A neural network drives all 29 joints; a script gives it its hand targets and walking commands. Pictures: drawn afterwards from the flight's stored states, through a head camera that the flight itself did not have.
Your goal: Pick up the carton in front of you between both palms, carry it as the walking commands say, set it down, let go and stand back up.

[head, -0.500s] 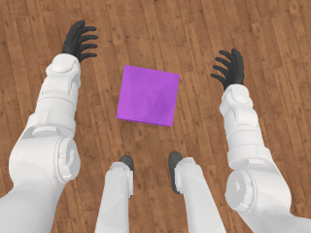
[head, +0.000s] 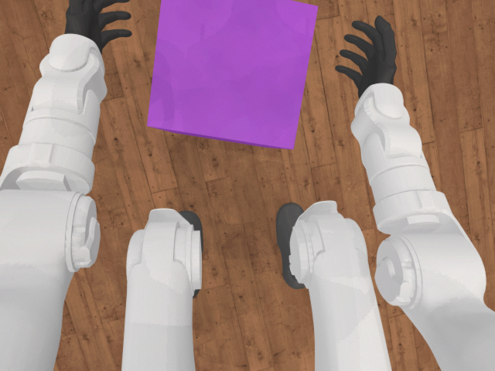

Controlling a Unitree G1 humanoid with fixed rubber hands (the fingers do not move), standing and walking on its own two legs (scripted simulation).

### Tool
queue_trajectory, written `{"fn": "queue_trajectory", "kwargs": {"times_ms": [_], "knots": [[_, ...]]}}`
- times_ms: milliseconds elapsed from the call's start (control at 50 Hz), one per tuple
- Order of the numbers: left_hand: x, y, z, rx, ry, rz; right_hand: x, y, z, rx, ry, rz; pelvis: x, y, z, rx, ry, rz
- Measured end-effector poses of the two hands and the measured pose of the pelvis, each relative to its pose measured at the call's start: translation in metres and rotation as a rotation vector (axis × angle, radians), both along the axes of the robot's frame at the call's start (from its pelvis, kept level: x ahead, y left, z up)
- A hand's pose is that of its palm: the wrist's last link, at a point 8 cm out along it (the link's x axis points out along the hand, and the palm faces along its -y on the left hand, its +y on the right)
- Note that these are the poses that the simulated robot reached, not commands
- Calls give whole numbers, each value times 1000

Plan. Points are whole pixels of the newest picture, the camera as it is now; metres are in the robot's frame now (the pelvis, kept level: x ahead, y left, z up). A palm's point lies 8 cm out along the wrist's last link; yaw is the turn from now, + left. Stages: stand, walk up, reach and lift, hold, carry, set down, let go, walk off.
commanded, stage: reach and lift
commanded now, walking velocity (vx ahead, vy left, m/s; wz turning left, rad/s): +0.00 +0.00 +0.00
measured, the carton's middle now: (229, 84) +0.51 +0.03 -0.30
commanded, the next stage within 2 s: none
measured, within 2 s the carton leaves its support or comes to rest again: leaves its support in 1.02 s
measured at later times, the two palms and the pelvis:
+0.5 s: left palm (117, 52) +0.54 +0.20 -0.23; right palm (347, 78) +0.51 -0.15 -0.22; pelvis +0.00 +0.00 -0.05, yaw -1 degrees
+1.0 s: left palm (136, 50) +0.54 +0.17 -0.23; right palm (334, 70) +0.52 -0.13 -0.22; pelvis +0.00 +0.00 -0.06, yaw -1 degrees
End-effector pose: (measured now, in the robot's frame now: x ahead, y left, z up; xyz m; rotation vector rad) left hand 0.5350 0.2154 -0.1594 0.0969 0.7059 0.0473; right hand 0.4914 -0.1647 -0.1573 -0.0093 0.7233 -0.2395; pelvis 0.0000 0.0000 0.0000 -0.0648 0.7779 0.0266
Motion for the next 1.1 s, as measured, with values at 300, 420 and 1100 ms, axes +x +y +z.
{"fn": "queue_trajectory", "kwargs": {"times_ms": [300,420,1100], "knots": [[-1,-12,-87,-16,31,0,13,-7,-71,-21,47,22,-5,1,-51,3,-117,-14],[4,-12,-82,-14,3,-5,21,6,-69,-7,33,36,0,2,-55,2,-115,-18],[3,-42,-61,-13,57,-36,31,38,-44,34,9,-3,3,4,-59,7,-100,-13]]}}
